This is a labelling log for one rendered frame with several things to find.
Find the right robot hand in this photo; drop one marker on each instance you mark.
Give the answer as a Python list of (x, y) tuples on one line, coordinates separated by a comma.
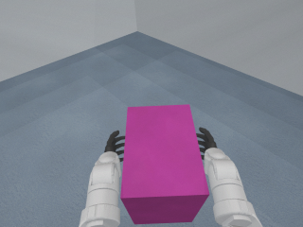
[(208, 141)]

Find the robot right forearm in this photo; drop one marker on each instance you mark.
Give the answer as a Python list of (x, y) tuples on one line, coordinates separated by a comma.
[(231, 206)]

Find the left robot hand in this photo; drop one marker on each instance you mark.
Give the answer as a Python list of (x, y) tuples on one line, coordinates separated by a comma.
[(112, 146)]

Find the robot left forearm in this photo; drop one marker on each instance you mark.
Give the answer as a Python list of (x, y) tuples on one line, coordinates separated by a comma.
[(101, 209)]

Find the carton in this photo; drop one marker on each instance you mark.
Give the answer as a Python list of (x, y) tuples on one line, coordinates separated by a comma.
[(163, 176)]

